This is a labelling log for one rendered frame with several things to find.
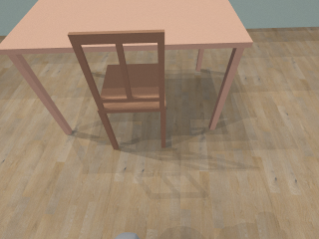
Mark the table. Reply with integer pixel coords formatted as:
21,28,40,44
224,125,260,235
0,0,253,134

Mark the chair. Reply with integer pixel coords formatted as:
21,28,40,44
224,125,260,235
68,29,166,149

